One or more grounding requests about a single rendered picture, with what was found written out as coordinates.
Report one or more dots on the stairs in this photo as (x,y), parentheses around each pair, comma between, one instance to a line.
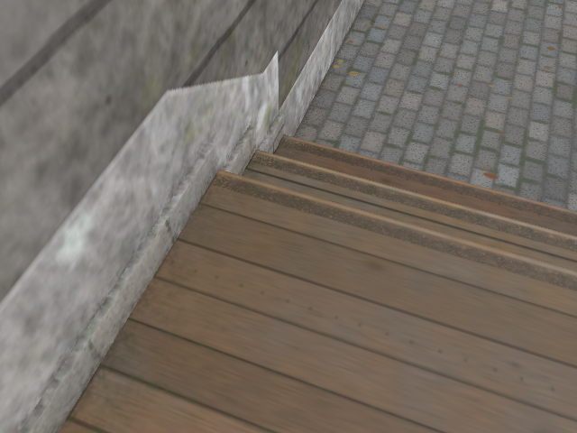
(497,219)

